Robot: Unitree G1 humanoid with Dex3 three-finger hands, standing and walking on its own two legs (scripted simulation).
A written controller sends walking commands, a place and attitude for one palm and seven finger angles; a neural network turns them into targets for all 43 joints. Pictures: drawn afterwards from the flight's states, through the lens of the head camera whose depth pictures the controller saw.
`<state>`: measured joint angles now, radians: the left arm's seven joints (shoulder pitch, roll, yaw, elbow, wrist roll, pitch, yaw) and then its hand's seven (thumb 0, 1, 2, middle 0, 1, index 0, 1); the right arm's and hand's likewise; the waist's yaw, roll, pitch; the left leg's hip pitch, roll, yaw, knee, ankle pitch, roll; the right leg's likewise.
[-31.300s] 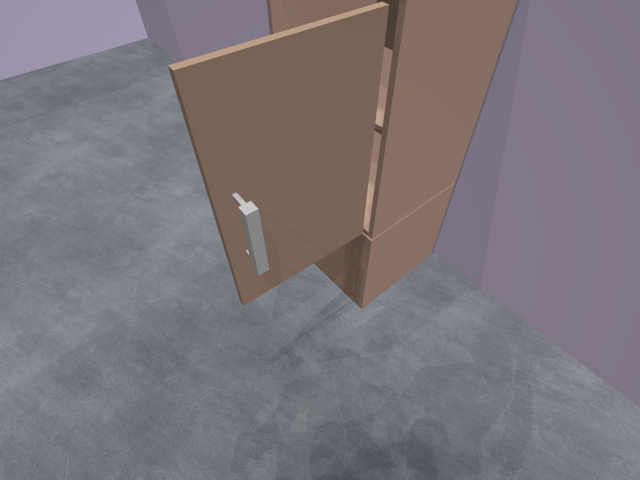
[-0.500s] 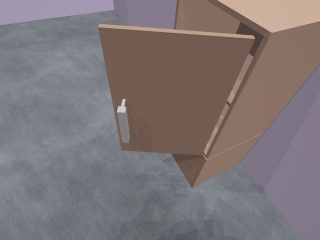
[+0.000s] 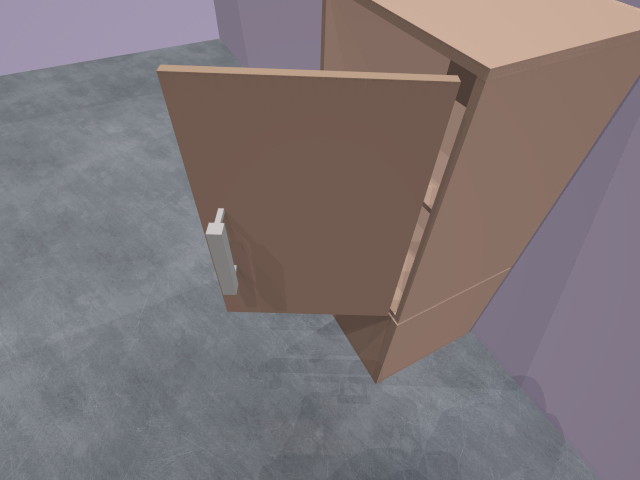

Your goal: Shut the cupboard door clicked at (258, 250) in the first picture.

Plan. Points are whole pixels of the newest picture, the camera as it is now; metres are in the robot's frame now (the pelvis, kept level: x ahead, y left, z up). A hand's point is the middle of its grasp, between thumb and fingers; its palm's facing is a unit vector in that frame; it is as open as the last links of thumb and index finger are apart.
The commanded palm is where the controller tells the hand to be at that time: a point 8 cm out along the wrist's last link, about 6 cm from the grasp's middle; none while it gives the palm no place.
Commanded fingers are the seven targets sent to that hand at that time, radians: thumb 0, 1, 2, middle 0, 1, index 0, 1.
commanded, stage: come to a stop and stand still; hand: left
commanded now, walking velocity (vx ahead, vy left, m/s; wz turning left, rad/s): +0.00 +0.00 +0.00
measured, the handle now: (225, 252) +0.51 +0.20 -0.09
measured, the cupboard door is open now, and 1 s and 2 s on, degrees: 61 61 61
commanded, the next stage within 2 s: look again from close up in 0.02 s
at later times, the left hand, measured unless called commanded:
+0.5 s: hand out of the picture +0.02 +0.23 -0.18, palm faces +0.00 -0.97 -0.23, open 7.4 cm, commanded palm none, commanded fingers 0.00 0.90 0.90 -0.20 -0.30 -0.20 -0.30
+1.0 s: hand out of the picture +0.03 +0.22 -0.19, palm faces -0.05 -0.98 -0.21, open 7.4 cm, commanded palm none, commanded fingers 0.00 0.90 0.90 -0.20 -0.30 -0.20 -0.30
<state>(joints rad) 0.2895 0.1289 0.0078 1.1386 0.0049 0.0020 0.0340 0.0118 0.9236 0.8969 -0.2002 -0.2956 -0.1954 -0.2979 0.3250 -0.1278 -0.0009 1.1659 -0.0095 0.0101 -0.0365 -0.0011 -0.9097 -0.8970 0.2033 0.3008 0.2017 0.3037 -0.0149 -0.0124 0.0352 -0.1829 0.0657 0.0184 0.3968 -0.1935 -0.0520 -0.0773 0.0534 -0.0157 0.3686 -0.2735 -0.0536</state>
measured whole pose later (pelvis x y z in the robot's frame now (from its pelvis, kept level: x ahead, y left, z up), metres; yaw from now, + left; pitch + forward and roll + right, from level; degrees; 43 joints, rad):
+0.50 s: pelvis +0.00 +0.05 -0.01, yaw -1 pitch +0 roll +0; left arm 0.29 0.18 -0.01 1.06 0.02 -0.01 0.04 0.00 0.91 0.90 -0.20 -0.30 -0.19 -0.30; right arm 0.26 -0.18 0.01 1.05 -0.01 -0.02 -0.03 0.01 -0.94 -0.90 0.20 0.30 0.20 0.30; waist 0.01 0.00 0.01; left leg -0.24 -0.01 0.05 0.53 -0.29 0.03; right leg -0.16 -0.01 0.02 0.51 -0.35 0.01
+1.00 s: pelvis +0.02 +0.04 -0.01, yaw -3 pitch +2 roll +1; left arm 0.29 0.20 0.01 1.07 0.03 0.02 0.01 0.00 0.91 0.90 -0.20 -0.30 -0.19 -0.30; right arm 0.25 -0.17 0.00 1.07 -0.02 -0.01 -0.03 0.00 -0.91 -0.90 0.21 0.30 0.20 0.30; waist 0.01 -0.03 0.02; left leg -0.25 0.00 0.08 0.56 -0.34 0.02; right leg -0.20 -0.02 0.01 0.58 -0.41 0.00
